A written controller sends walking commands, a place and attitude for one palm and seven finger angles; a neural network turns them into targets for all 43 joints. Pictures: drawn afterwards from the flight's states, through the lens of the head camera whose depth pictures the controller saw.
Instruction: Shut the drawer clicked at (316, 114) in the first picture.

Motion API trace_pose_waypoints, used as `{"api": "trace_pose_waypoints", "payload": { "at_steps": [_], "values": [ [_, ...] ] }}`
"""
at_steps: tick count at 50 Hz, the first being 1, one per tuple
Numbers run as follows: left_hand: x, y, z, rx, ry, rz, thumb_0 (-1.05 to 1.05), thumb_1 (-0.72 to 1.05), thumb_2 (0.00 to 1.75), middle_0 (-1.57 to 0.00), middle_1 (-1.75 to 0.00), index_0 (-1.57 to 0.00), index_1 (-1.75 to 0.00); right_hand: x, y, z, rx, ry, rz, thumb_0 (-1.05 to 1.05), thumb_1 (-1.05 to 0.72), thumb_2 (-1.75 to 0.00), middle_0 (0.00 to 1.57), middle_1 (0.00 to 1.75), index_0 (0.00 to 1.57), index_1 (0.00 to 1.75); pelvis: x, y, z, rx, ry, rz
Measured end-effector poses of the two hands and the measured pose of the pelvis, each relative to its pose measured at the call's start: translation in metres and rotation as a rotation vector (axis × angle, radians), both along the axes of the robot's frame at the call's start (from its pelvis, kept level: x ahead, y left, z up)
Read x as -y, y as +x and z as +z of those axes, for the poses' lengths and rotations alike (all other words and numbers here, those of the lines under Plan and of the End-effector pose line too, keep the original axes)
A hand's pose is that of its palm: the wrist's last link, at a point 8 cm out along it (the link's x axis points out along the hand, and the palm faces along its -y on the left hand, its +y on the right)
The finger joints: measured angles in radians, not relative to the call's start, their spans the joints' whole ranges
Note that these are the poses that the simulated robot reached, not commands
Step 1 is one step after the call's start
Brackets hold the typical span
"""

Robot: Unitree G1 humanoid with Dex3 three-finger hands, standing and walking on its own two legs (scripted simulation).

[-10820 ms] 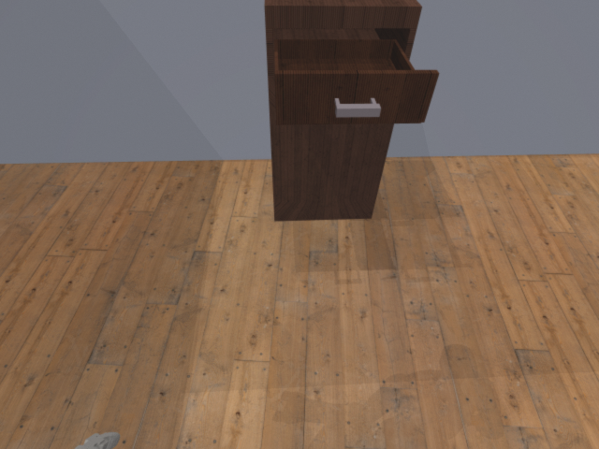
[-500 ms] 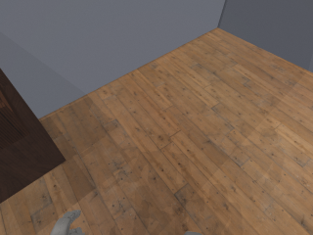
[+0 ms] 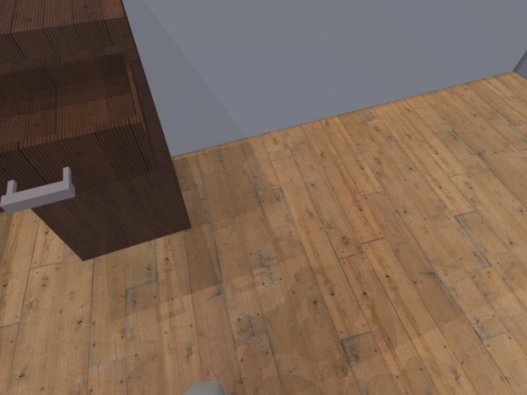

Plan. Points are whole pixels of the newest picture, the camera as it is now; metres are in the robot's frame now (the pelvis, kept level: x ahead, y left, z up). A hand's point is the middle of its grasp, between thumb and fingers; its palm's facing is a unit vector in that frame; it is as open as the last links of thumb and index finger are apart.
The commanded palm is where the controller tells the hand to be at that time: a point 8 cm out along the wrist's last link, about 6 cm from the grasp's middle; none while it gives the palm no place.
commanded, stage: turn to face it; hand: left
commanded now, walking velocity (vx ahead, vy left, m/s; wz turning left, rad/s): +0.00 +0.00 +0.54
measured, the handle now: (39, 187) +0.43 +0.45 +0.01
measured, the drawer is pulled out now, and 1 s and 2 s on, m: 0.30 0.30 0.30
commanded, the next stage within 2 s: take the last steps up to it in 0.56 s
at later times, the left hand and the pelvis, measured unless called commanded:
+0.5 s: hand out of the picture +0.07 +0.26 -0.15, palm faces +0.24 -0.94 -0.24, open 7.4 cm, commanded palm none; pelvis +0.01 +0.04 +0.01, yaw +12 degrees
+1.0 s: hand out of the picture -0.08 +0.16 -0.15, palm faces +0.44 -0.87 -0.23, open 7.3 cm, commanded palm none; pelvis +0.02 +0.01 +0.01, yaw +21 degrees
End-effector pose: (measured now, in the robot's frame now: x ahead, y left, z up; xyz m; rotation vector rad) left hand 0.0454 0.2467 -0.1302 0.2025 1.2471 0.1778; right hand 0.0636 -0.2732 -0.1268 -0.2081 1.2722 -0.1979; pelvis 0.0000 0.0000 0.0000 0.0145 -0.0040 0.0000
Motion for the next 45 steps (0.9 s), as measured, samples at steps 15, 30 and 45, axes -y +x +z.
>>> {"api": "trace_pose_waypoints", "payload": {
  "at_steps": [15,30,45],
  "values": [
    [-0.076,-0.027,-0.005,-0.006,-0.005,0.183,0.01,0.91,0.90,-0.20,-0.30,-0.20,-0.30,-0.092,0.077,0.026,0.140,-0.017,0.222,0.00,-0.91,-0.89,0.20,0.30,0.20,0.30,-0.049,0.007,0.008,0.003,-0.054,0.143],
    [-0.035,0.013,0.017,0.144,0.019,0.197,0.01,0.91,0.90,-0.20,-0.30,-0.20,-0.30,-0.067,0.009,-0.011,-0.050,0.063,0.184,0.00,-0.91,-0.89,0.20,0.30,0.20,0.30,-0.020,0.007,0.004,0.010,-0.014,0.241],
    [0.030,-0.099,0.020,0.004,0.006,0.396,0.00,0.92,0.90,-0.21,-0.30,-0.20,-0.30,-0.029,0.023,-0.014,-0.114,0.076,0.285,0.01,-0.91,-0.89,0.19,0.30,0.20,0.30,0.008,0.011,0.013,0.018,0.018,0.346]
  ]
}}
